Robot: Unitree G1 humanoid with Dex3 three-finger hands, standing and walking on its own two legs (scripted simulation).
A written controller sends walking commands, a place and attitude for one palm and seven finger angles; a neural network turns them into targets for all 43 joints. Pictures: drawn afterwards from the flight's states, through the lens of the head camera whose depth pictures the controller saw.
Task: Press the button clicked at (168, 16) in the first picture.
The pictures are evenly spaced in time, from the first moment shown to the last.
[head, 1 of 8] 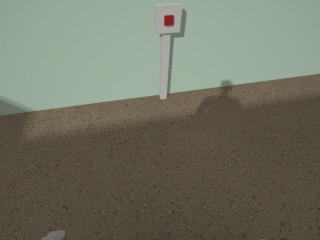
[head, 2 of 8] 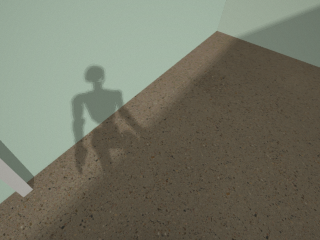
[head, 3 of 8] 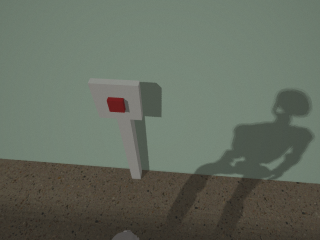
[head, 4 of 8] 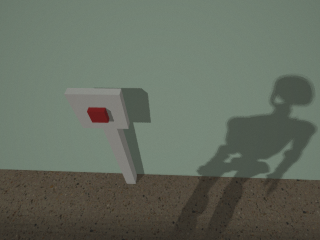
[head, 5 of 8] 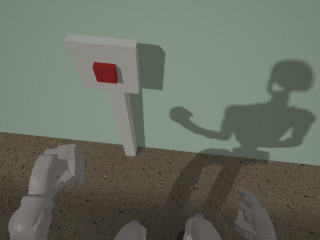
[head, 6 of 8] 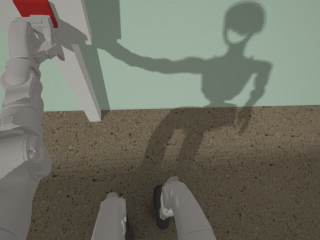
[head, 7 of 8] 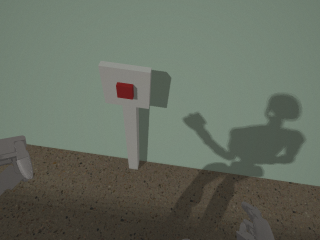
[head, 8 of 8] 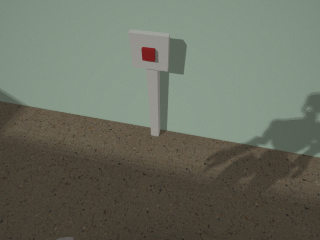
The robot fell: no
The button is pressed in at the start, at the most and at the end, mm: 0 13 0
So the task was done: yes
